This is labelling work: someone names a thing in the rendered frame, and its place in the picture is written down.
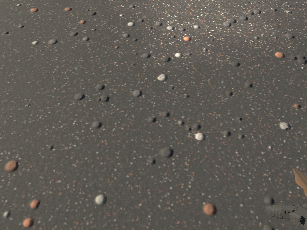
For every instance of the right robot hand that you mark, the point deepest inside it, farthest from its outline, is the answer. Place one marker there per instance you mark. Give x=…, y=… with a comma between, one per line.
x=294, y=214

